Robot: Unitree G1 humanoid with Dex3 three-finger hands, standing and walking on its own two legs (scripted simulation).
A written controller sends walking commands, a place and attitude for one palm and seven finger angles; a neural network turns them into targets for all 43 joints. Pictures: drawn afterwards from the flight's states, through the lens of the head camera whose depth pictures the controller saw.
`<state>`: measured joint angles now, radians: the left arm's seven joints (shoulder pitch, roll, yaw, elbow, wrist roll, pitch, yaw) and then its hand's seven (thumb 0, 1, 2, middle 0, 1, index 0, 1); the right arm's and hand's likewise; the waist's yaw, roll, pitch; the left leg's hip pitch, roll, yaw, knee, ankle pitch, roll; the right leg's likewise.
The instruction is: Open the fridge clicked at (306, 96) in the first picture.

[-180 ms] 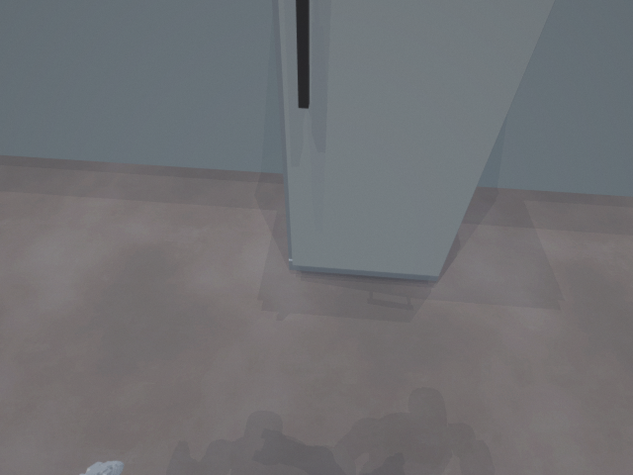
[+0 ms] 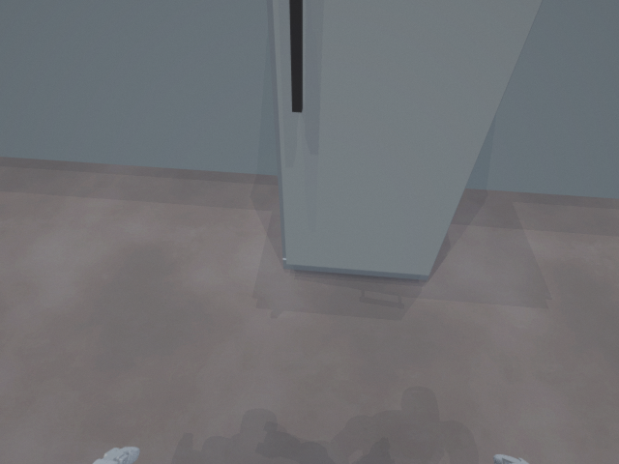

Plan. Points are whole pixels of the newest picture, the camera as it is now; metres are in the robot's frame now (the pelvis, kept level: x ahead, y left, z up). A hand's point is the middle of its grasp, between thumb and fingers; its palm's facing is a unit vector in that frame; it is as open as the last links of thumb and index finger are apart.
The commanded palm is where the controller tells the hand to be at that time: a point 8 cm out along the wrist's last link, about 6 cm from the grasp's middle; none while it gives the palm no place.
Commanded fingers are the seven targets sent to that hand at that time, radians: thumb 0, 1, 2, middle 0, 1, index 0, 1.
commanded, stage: stand and wait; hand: left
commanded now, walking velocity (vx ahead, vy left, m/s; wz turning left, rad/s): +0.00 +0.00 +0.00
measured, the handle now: out of the picture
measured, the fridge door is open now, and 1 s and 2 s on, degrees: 0 0 0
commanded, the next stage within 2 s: look at it before walking up in 0.74 s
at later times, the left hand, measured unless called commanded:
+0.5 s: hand out of the picture +0.06 +0.23 -0.15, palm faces -0.03 -0.94 -0.35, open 7.4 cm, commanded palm none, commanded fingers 0.00 0.90 0.90 -0.20 -0.30 -0.20 -0.30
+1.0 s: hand out of the picture +0.06 +0.23 -0.15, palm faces -0.03 -0.94 -0.34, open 7.4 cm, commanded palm none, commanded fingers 0.00 0.90 0.90 -0.20 -0.30 -0.20 -0.30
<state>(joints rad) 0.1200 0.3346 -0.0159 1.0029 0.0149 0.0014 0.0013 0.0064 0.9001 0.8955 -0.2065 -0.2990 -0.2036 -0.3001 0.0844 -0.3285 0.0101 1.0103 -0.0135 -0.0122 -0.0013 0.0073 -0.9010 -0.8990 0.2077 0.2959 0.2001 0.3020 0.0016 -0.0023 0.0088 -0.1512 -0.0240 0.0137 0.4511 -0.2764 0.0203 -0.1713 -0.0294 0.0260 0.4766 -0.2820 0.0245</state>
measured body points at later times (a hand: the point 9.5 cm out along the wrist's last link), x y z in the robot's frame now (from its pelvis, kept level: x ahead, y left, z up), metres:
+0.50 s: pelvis -0.01 -0.02 +0.00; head -0.01 -0.02 +0.45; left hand +0.06 +0.28 -0.12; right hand +0.06 -0.32 -0.13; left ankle -0.02 +0.11 -0.74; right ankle -0.02 -0.14 -0.74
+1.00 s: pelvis -0.02 -0.02 +0.01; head -0.02 -0.02 +0.46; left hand +0.06 +0.27 -0.12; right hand +0.05 -0.32 -0.13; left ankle -0.02 +0.11 -0.74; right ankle -0.02 -0.14 -0.74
